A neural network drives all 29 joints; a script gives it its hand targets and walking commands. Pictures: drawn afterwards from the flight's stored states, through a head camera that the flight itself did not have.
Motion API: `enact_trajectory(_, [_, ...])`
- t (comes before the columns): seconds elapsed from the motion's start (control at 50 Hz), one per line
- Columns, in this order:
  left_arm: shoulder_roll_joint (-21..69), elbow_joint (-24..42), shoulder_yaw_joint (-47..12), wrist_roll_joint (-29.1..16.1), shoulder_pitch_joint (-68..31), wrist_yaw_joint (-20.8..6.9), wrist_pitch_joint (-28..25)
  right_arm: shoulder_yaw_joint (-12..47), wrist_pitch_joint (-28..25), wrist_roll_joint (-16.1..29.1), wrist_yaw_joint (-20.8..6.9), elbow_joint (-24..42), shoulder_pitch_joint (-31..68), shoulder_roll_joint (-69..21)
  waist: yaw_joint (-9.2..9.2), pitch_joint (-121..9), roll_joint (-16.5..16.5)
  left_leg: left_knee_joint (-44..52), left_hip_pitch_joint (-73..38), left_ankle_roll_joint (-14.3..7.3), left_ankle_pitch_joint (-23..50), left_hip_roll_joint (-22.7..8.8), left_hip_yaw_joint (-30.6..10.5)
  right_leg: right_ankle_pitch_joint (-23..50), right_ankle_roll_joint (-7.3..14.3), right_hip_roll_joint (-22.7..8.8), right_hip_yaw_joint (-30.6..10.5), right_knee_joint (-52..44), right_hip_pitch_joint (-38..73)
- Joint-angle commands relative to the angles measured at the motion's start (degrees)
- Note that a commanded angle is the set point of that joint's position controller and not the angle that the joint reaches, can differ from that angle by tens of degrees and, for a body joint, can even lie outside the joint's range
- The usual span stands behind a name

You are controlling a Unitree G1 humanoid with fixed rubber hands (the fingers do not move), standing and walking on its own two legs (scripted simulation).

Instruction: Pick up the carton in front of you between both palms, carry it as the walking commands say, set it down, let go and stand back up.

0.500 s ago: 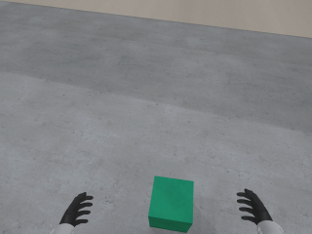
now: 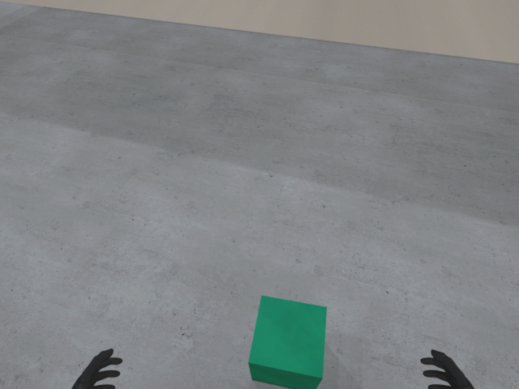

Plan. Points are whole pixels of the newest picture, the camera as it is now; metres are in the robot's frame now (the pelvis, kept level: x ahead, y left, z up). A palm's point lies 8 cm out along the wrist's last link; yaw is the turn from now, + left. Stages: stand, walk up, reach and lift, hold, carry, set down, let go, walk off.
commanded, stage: stand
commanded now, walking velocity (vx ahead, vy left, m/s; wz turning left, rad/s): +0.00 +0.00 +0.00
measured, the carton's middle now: (287, 345) +0.35 -0.05 -0.65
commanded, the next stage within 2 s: none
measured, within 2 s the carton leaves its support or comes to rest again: neither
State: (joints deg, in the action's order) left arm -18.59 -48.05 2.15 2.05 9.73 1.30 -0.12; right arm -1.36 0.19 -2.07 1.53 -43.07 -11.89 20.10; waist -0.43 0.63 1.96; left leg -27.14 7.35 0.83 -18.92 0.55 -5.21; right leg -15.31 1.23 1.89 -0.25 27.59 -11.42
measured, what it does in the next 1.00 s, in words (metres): stands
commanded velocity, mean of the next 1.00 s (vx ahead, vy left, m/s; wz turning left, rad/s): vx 0.00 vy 0.00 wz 0.00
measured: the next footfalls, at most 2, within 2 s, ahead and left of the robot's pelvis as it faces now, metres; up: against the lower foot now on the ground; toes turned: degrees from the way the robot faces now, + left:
none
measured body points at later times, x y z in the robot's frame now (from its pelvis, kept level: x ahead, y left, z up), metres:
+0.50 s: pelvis -0.01 +0.00 +0.01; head -0.02 -0.01 +0.46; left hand +0.10 +0.31 -0.10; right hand +0.09 -0.30 -0.11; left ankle -0.05 +0.13 -0.74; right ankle -0.01 -0.11 -0.74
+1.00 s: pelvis -0.02 +0.00 +0.01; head -0.03 +0.00 +0.46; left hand +0.08 +0.32 -0.10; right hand +0.07 -0.31 -0.11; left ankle -0.05 +0.13 -0.74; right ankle -0.01 -0.11 -0.74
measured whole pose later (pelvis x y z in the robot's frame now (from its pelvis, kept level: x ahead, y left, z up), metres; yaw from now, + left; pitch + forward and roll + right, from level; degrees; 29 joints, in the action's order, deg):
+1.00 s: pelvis -0.02 +0.00 +0.01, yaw -1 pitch -3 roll +0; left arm -21.4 -60.0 0.7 0.9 6.5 0.3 -0.4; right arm 0.3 -0.8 -1.1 1.1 -55.5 -9.9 22.4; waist -0.6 1.6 1.0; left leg -20.3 4.2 0.7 -13.6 0.6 -4.1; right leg -10.2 0.8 1.3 -1.4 21.5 -8.7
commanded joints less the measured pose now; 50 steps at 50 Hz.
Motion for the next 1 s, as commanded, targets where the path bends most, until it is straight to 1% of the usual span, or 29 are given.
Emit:
enact_trajectory(0.0, [-9.5, 2.1, 2.1, -0.1, -1.8, 0.2, -0.7, -1.7, -0.9, 0.1, 0.3, 2.5, 1.0, 8.1, 0.06, -2.6, -1.6, 3.3, 2.3, -0.7, 16.6, -4.2, -2.5, 16.7, -0.2, -6.4, -5.8, -3.9, 4.3])
enact_trajectory(0.34, [-10.6, -3.7, 1.3, -0.7, -4.0, -0.4, -0.8, -0.6, -1.4, 0.5, 0.3, -3.3, 1.9, 9.8, -0.08, -0.9, -1.6, 7.2, 1.8, -1.1, 14.3, -5.2, -3.1, 13.4, 0.0, -7.0, -6.5, -6.8, 5.5])
enact_trajectory(0.62, [-11.8, -7.2, 0.7, -0.9, -5.0, -0.6, -0.8, -0.3, -1.6, 0.8, 0.0, -7.2, 2.6, 10.8, -0.17, -0.1, -1.7, 9.4, 1.8, -1.3, 12.0, -5.6, -3.3, 10.7, 0.1, -7.4, -7.3, -8.6, 5.6])
enact_trajectory(0.98, [-12.7, -9.6, 0.2, -1.1, -5.4, -0.8, -0.9, -0.2, -1.6, 1.0, -0.2, -10.1, 3.4, 11.5, -0.17, -0.1, -1.8, 10.5, 1.1, -1.6, 11.8, -6.0, -3.1, 10.9, 0.3, -7.7, -7.9, -9.4, 5.4])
